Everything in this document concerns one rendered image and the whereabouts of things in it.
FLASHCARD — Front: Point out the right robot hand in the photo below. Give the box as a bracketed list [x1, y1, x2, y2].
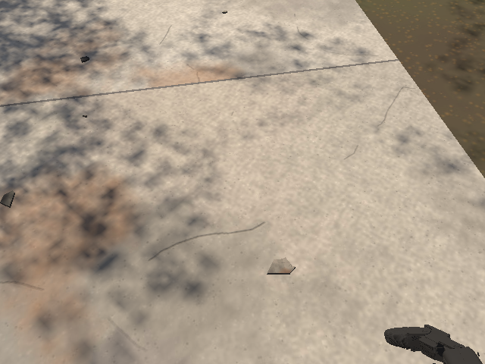
[384, 325, 483, 364]

